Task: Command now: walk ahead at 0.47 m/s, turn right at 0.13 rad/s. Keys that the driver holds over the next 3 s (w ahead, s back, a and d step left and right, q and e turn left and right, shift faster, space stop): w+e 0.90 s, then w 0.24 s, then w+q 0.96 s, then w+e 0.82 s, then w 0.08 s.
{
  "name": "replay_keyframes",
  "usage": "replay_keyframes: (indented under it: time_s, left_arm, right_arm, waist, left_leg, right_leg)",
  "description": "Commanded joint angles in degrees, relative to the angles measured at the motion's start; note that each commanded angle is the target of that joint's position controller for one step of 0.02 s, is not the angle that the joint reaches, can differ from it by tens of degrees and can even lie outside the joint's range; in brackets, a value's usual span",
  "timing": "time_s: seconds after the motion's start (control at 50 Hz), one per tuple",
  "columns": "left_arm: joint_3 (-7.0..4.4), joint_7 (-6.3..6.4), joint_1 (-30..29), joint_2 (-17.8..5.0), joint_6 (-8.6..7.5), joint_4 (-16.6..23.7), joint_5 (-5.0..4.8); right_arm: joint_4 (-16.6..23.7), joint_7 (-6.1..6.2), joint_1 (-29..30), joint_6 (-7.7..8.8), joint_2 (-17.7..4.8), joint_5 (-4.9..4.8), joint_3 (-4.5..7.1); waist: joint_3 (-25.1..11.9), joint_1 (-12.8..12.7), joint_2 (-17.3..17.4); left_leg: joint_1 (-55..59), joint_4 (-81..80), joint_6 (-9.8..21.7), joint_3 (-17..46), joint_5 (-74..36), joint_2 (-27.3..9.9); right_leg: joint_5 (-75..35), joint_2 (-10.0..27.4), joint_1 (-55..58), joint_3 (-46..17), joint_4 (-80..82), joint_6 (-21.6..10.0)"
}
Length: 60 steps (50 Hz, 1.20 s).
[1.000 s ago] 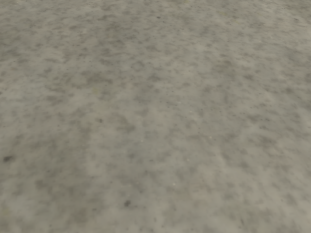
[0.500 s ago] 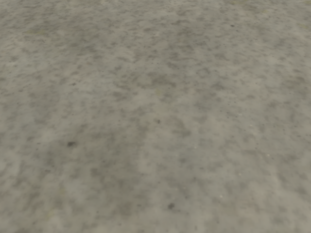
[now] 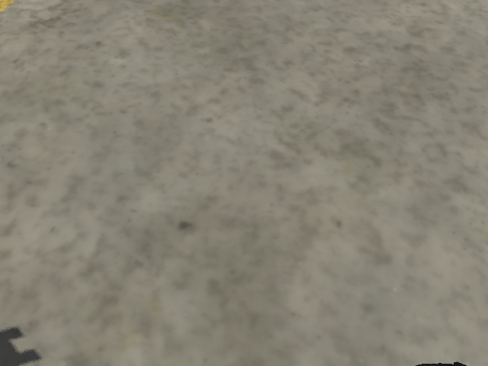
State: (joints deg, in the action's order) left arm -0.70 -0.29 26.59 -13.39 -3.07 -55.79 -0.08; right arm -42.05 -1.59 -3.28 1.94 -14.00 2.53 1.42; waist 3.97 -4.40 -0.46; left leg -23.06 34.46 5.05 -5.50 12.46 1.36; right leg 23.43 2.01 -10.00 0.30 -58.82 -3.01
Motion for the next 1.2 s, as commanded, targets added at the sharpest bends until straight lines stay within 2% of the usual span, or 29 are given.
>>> replay_keyframes:
  time_s: [0.02, 0.06, 0.12, 0.24, 0.34, 0.38, 0.42, 0.44, 0.46, 0.48, 0.5, 0.52, 0.56, 0.58, 0.62, 0.68, 0.74, 0.86, 0.9, 0.94, 0.96, 0.98, 1.0, 1.02, 1.04, 1.06, 1.1, 1.14, 1.2]
  left_arm:
    - [-2.01, -0.10, -3.4, -6.8, -1.19, 4.9, -0.25]
    - [-1.94, -0.67, -0.5, -4.6, 0.80, 2.6, 1.55]
    - [-2.41, -1.73, -2.3, -3.1, 2.00, 3.0, 1.43]
    - [-1.85, -3.09, -16.2, -1.6, 1.76, 8.0, 1.55]
    - [-0.85, -3.63, -24.4, -1.1, 1.66, 11.7, 1.91]
    - [-1.32, -3.20, -21.8, -2.4, 1.88, 11.3, 2.00]
    - [-2.31, -2.63, -14.1, -4.6, 1.88, 9.4, 2.06]
    - [-3.31, -2.23, -8.1, -6.5, 1.49, 7.6, 2.22]
    - [-4.81, -1.37, -0.6, -9.5, 1.22, 5.7, 2.82]
    - [-6.59, -0.49, -2.2, -16.0, 1.75, 6.3, 3.05]
    - [-6.87, -0.69, -1.3, -16.4, 2.12, 6.7, 0.73]
    - [-6.46, -0.16, -4.5, -14.5, 2.18, 6.5, 0.32]
    - [-5.23, 0.20, -9.7, -9.4, 1.60, 6.9, 0.48]
    - [-4.67, 0.46, -11.2, -8.0, 1.07, 7.1, 0.29]
    - [-4.46, 0.24, -10.8, -8.4, -0.25, 6.9, -0.01]
    - [-5.00, 0.07, -8.0, -10.7, -0.81, 6.4, 0.10]
    - [-5.03, -0.02, -4.3, -10.5, -0.52, 5.9, 0.08]
    - [-5.29, 0.66, 0.2, -11.6, -0.09, 5.9, 0.98]
    - [-5.57, 1.13, -2.4, -12.7, -0.16, 7.0, 1.17]
    - [-5.60, 0.76, -5.3, -13.3, -0.72, 7.6, 1.11]
    - [-5.10, 0.25, -5.0, -11.7, -1.24, 7.7, 0.70]
    - [-3.59, 0.09, -1.6, -6.0, -1.67, 9.4, -0.41]
    - [-3.54, -0.05, 3.7, -6.2, -1.46, 9.8, -0.34]
    - [-3.71, 0.41, 2.4, -8.9, -0.57, 7.4, 1.31]
    - [-3.61, -0.17, -2.6, -8.8, -0.45, 7.8, 1.85]
    - [-3.41, -0.55, -5.0, -7.8, -0.38, 8.6, 1.75]
    - [-3.04, -1.27, -5.9, -6.7, 0.44, 8.9, 2.51]
    - [-2.79, -1.58, -6.5, -6.2, 0.88, 9.1, 2.56]
    - [-1.97, -2.07, -13.6, -5.4, 0.84, 11.7, 3.15]
  right_arm:
    - [-2.4, 1.10, -12.3, 0.88, -7.4, -0.83, 2.52]
    - [-3.2, 1.22, -10.7, 2.19, -4.4, -1.12, 1.53]
    - [-5.1, 1.28, -13.3, 3.86, -4.8, -1.59, 1.64]
    - [-8.0, 2.06, -17.6, 4.17, -3.3, -1.52, 1.05]
    - [-10.9, 3.39, -21.8, 3.56, -5.6, -1.56, 1.15]
    - [-11.4, 4.10, -21.7, 3.00, -7.4, -1.41, 1.48]
    - [-11.1, 4.59, -20.2, 1.98, -9.4, -0.98, 2.03]
    - [-10.6, 4.36, -19.6, 1.57, -10.0, -0.78, 2.20]
    - [-9.6, 3.74, -17.9, 1.55, -10.1, -1.01, 2.30]
    - [-6.2, 2.36, -21.1, 2.02, -2.7, -1.52, 0.96]
    - [-3.4, 2.08, -14.7, 2.70, -6.8, -1.57, 1.73]
    - [-1.9, 1.75, -10.8, 3.74, -6.8, -1.68, 1.46]
    - [-2.8, 1.82, -11.9, 4.02, -7.0, -1.45, 1.55]
    - [-2.9, 1.75, -13.0, 2.88, -6.5, -0.41, 1.42]
    - [-2.6, 1.31, -13.7, 0.80, -5.3, 0.50, 1.21]
    - [-0.1, 0.89, -8.1, -0.19, -4.5, 0.32, 0.90]
    - [2.6, 0.77, -0.6, -0.27, -4.6, -0.03, 0.68]
    - [6.4, 0.43, 8.2, 0.77, -5.7, -0.85, 0.18]
    - [6.0, 0.60, 4.7, 1.30, -7.2, -1.04, 0.57]
    - [2.0, 1.43, -7.6, 2.12, -9.6, -0.98, 1.73]
    - [0.2, 2.14, -15.5, 2.89, -11.7, -0.24, 2.50]
    - [0.4, 2.94, -22.5, 3.04, -16.1, 1.25, 3.43]
    - [-0.6, 2.55, -20.2, 2.03, -18.2, 0.53, 4.33]
    - [0.5, 1.99, -14.8, 1.64, -12.3, -0.23, 3.39]
    - [0.9, 1.59, -11.6, 1.78, -8.1, -0.79, 2.44]
    - [0.3, 1.43, -10.3, 1.97, -6.4, -0.53, 1.92]
    - [-1.8, 1.42, -12.2, 2.89, -6.2, -0.74, 1.68]
    - [-3.6, 0.97, -15.0, 4.01, -6.5, -1.35, 1.80]
    - [-5.6, 0.75, -17.3, 4.10, -6.7, -2.17, 1.85]
  waist:
    - [-4.5, 6.4, 3.3]
    - [-2.2, 3.8, 5.5]
    - [-0.8, 2.6, 5.2]
    - [2.7, 4.3, 4.7]
    - [3.0, 5.8, 3.9]
    - [0.0, 4.0, 5.3]
    - [-4.8, 0.2, 6.7]
    - [-8.2, -2.3, 6.2]
    - [-11.7, -6.6, 2.2]
    - [-15.2, -1.0, -12.1]
    - [-18.1, -3.3, -5.7]
    - [-9.5, -1.8, -1.6]
    - [-1.9, 3.5, 4.2]
    - [-1.8, 5.3, 4.1]
    - [-2.8, 6.6, 2.7]
    - [-1.8, 5.4, 0.3]
    - [-1.2, 2.2, -1.9]
    - [-1.7, -1.3, -3.8]
    - [-2.1, 1.4, -4.6]
    - [-7.0, 7.0, -3.0]
    - [-12.1, 10.6, 0.2]
    - [-20.4, 11.2, 8.8]
    - [-22.4, 6.7, 20.4]
    - [-12.6, 5.1, 8.7]
    - [-6.5, 5.6, 2.4]
    - [-3.8, 4.8, 1.8]
    - [-2.9, 4.0, 5.6]
    - [-3.9, 3.7, 6.0]
    - [-2.3, 3.9, 5.8]
  left_leg:
    - [21.9, -21.6, 5.5, 20.2, -4.9, -19.3]
    - [16.1, -23.9, 2.8, 11.9, -9.6, -15.3]
    - [16.2, -25.4, 1.7, 6.0, -18.6, -14.2]
    - [18.4, -26.2, 0.5, -3.1, -27.6, -12.2]
    - [25.8, -23.2, -0.1, -6.8, -42.3, -14.5]
    - [29.8, -16.3, -0.9, -8.2, -58.8, -15.3]
    - [30.1, -3.1, -0.7, -8.6, -66.6, -16.3]
    - [27.0, 7.3, -0.1, -8.1, -60.5, -16.4]
    - [18.0, 23.8, -0.7, -9.1, -44.9, -14.2]
    - [-7.9, 45.5, -3.8, -7.4, 12.8, -3.2]
    - [-18.1, 53.6, -3.9, 5.9, 17.7, 1.4]
    - [-22.2, 49.3, -3.3, 9.1, 10.7, -3.2]
    - [-16.0, 39.1, -3.8, 8.2, 6.2, -6.5]
    - [-12.3, 36.4, -4.9, 8.2, 6.0, -7.1]
    - [-9.0, 31.7, -6.6, 7.3, 5.9, -7.4]
    - [-10.8, 23.5, -8.3, 5.3, 0.0, -7.4]
    - [-13.6, 14.3, -8.7, 4.9, -6.9, -6.6]
    - [-13.1, 2.2, -7.0, 5.8, -9.6, -3.2]
    - [-5.7, -2.5, -5.7, 6.8, -7.1, -2.2]
    - [10.5, -6.7, -3.3, 5.1, -5.2, 0.2]
    - [22.3, -8.4, -1.3, 8.6, -3.7, -4.2]
    - [35.4, -10.7, 2.5, 27.9, 8.6, -19.5]
    - [37.6, -19.9, 8.4, 52.4, 11.7, -26.3]
    - [29.6, -20.4, 8.3, 47.4, 19.4, -24.6]
    - [22.3, -21.0, 7.4, 38.1, 16.9, -21.2]
    - [17.9, -22.1, 5.9, 30.9, 9.7, -18.2]
    - [14.7, -22.9, 4.9, 22.5, -2.5, -14.6]
    - [15.6, -23.1, 5.7, 19.1, -11.7, -14.3]
    - [16.4, -25.4, 7.3, 16.8, -14.6, -13.2]
  right_leg:
    - [-6.0, 2.9, -23.0, -4.4, -10.5, -2.0]
    - [-8.3, 3.6, -18.7, -3.6, -7.6, -1.2]
    - [-11.9, 2.8, -22.0, -2.8, -7.2, -0.8]
    - [-24.0, 2.3, -29.1, 1.3, 6.0, 0.0]
    - [-23.2, -0.8, -24.9, 7.8, 20.8, -2.4]
    - [-18.0, -4.1, -20.1, 9.8, 21.8, -4.8]
    - [-11.7, -7.1, -11.4, 9.7, 22.6, -7.9]
    - [-9.9, -8.1, -3.5, 7.8, 25.7, -9.7]
    - [-7.9, -4.7, 8.3, 1.4, 31.5, -12.6]
    - [-10.7, 13.2, 26.2, -26.8, 31.9, -21.2]
    - [-9.5, 16.9, 28.4, -43.9, 40.2, -25.4]
    - [-10.7, 16.2, 22.0, -35.4, 43.1, -22.7]
    - [-22.0, 11.2, 8.4, -25.2, 45.1, -17.4]
    - [-26.8, 8.7, 4.4, -21.4, 45.7, -16.4]
    - [-33.2, 5.9, 1.0, -17.4, 46.0, -15.5]
    - [-33.7, 3.2, -1.2, -15.2, 47.1, -13.9]
    - [-32.8, 2.0, 1.6, -15.7, 46.3, -11.5]
    - [-37.5, 4.0, 9.9, -19.9, 41.3, -10.0]
    - [-38.8, 4.8, 8.6, -21.5, 38.9, -8.0]
    - [-47.7, 2.6, 6.1, -19.3, 28.2, -5.6]
    - [-42.3, -1.1, 1.2, -16.0, 16.1, -4.3]
    - [-19.0, -6.1, -9.4, -10.7, -1.2, -2.6]
    - [6.9, -11.2, -21.1, -7.6, -10.6, -1.8]
    - [2.5, -6.3, -25.0, -9.1, -14.7, -2.2]
    - [-2.1, -4.6, -24.3, -8.3, -12.9, -2.0]
    - [-4.2, -3.0, -23.2, -7.8, -9.6, -1.8]
    - [-5.2, -1.9, -20.8, -7.1, -6.2, -1.0]
    - [-6.0, -2.3, -21.4, -6.6, -4.8, -0.5]
    - [-10.4, 0.8, -25.9, -2.2, 2.3, 1.2]
